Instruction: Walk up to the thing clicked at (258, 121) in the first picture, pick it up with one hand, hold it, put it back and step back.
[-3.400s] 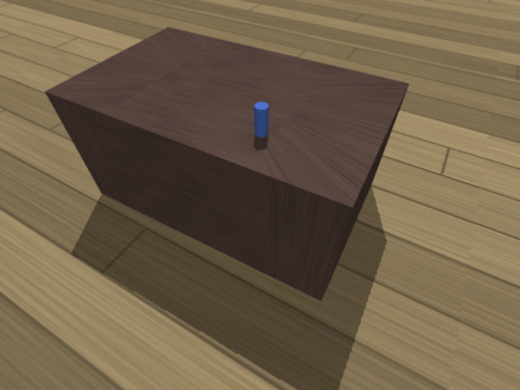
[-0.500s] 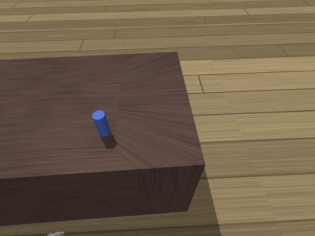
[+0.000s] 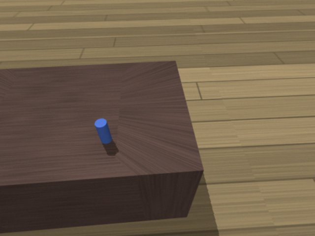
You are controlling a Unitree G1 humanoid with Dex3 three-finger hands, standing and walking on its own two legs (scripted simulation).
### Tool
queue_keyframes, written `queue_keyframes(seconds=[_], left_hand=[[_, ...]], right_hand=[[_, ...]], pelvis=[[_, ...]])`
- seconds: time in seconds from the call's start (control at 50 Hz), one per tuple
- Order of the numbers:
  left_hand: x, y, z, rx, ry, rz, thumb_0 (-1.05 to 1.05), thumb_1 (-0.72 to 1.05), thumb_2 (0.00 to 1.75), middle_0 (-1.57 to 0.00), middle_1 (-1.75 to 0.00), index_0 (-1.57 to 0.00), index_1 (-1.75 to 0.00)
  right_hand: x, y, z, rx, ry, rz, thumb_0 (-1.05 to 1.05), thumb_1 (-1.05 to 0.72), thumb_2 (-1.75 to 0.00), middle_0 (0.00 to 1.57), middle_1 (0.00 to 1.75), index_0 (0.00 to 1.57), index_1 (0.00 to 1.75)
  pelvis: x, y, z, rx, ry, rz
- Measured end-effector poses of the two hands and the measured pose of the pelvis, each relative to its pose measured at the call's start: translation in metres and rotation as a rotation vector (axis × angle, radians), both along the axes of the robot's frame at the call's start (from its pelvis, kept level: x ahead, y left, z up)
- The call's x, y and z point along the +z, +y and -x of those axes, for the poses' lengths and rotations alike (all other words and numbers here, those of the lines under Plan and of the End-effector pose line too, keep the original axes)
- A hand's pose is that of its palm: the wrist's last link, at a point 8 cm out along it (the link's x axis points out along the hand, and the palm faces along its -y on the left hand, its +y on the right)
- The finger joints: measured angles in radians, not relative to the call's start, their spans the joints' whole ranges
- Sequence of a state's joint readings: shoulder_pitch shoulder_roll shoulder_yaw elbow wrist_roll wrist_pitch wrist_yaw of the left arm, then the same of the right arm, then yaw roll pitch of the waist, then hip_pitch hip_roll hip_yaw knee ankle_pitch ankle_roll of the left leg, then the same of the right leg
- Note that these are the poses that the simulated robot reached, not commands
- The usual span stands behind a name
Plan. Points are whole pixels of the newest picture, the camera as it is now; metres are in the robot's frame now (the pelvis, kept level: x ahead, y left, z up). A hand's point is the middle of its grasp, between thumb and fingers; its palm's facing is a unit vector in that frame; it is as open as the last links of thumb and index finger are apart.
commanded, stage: walk up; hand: left
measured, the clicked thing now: (103, 131) +0.54 +0.22 -0.13
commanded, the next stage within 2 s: stand in 0.38 s
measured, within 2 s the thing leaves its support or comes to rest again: neither
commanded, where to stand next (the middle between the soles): +0.07 +0.00 m, yaw +3 degrees
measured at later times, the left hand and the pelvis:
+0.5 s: hand out of the picture +0.09 +0.26 -0.16, palm faces -0.02 -0.95 -0.32, open 7.4 cm; pelvis +0.01 +0.01 +0.00, yaw +1 degrees
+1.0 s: hand out of the picture +0.09 +0.26 -0.15, palm faces -0.01 -0.94 -0.34, open 7.4 cm; pelvis +0.01 +0.01 +0.00, yaw +2 degrees
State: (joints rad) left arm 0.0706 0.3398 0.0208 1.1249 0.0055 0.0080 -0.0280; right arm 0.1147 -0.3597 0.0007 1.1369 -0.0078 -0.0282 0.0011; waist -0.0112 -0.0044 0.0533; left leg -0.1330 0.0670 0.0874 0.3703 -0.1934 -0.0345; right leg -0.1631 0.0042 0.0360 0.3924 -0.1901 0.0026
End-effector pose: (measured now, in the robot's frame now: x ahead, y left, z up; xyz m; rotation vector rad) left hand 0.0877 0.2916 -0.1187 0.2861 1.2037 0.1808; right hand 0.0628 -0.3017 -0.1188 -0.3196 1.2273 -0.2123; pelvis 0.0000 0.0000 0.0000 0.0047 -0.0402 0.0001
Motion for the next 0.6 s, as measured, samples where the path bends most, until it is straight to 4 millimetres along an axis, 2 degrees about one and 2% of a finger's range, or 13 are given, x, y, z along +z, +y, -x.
queue_keyframes(seconds=[0.28, 0.6], left_hand=[[-0.003, 0.010, 0.012, 0.020, 0.046, 0.001, 0.00, 0.90, 0.90, -0.21, -0.30, -0.21, -0.30], [0.002, 0.016, 0.002, 0.007, 0.027, -0.023, 0.00, 0.90, 0.90, -0.21, -0.30, -0.21, -0.30]], right_hand=[[0.005, 0.011, -0.020, 0.004, -0.027, -0.002, 0.00, -0.90, -0.90, 0.20, 0.30, 0.20, 0.30], [0.001, 0.019, -0.028, 0.005, -0.003, -0.020, 0.00, -0.91, -0.90, 0.20, 0.30, 0.20, 0.30]], pelvis=[[0.002, 0.008, -0.006, 0.000, 0.006, 0.001], [0.004, 0.012, -0.013, 0.015, 0.009, 0.001]])
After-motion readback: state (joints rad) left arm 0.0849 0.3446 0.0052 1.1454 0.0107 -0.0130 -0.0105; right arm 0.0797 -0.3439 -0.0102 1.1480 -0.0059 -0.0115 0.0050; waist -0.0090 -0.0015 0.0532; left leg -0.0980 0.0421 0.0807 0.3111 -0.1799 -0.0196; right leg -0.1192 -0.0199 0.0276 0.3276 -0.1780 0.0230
